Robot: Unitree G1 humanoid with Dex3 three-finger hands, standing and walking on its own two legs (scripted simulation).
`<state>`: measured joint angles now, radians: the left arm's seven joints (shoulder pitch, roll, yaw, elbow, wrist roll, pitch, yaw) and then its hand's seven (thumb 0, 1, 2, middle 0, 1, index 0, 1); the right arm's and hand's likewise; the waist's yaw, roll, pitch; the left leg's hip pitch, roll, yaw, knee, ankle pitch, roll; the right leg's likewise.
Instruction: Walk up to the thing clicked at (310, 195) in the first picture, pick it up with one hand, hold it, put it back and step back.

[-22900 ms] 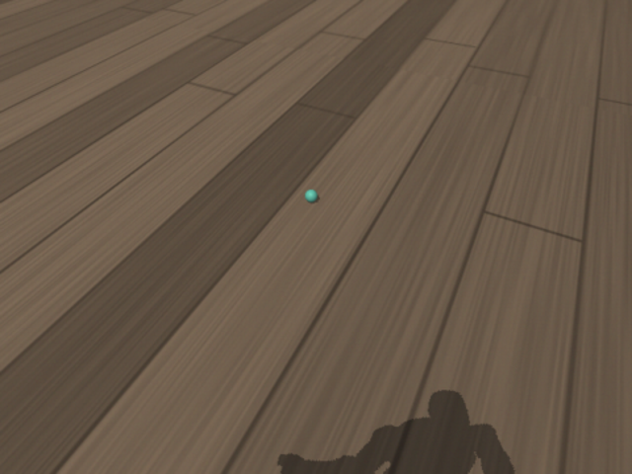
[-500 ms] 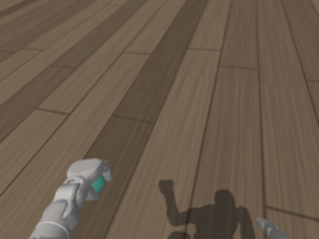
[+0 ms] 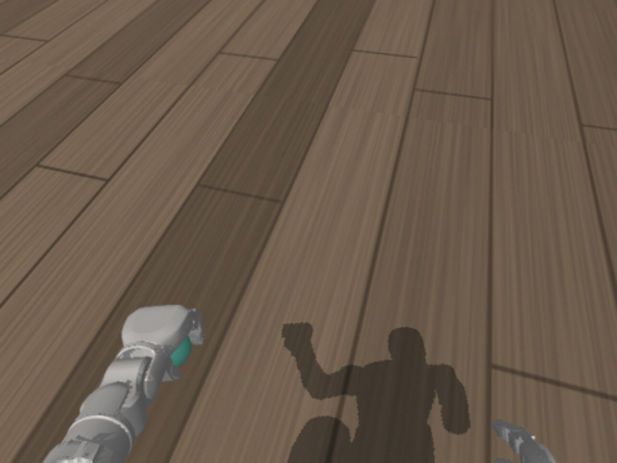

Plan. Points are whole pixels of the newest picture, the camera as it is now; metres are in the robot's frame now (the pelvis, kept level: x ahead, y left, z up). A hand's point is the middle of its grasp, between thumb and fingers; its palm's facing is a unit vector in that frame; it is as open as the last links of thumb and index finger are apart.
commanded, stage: crouch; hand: left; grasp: from above
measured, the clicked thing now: (171, 347) +0.32 +0.23 -0.10
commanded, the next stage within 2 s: lower in 1.62 s
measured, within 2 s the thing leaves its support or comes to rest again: neither
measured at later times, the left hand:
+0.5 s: hand (201, 369) +0.36 +0.25 -0.33, palm faces -0.44 +0.02 -0.90, open 7.3 cm
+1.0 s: hand (215, 380) +0.39 +0.26 -0.49, palm faces -0.45 -0.02 -0.90, open 7.2 cm
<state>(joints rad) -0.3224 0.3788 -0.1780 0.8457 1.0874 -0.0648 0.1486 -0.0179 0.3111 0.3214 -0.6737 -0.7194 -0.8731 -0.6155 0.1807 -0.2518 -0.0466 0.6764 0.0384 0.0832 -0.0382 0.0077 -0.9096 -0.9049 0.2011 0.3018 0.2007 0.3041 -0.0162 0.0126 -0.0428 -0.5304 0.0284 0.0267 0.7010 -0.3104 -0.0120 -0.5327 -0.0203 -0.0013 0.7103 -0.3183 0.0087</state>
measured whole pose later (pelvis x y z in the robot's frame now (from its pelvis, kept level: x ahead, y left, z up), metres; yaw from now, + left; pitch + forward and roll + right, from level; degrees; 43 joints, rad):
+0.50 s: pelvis -0.06 +0.02 -0.20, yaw -1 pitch +32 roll -3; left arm -0.71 0.46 -0.05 1.21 1.15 -0.05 0.34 -0.02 0.31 0.36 -0.65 -0.74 -0.85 -0.65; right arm 0.23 -0.23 -0.07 0.75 -0.04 -0.01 -0.01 0.01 -0.91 -0.90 0.20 0.30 0.20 0.30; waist -0.14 0.06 -0.19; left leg -1.65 0.03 -0.02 1.68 -0.59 0.02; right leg -1.62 -0.02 -0.01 1.64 -0.58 0.03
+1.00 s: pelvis -0.06 +0.01 -0.33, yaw -3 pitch +38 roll -6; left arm -0.86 0.59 0.06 1.31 1.23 -0.14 0.38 -0.02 0.29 0.36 -0.68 -0.71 -0.90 -0.61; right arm 0.14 -0.26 -0.04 0.74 -0.11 -0.07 0.09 0.00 -0.91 -0.91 0.20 0.30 0.20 0.30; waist -0.18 0.02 -0.14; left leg -2.09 0.03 -0.08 2.11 -0.68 0.01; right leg -2.03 -0.02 -0.04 2.05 -0.68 0.03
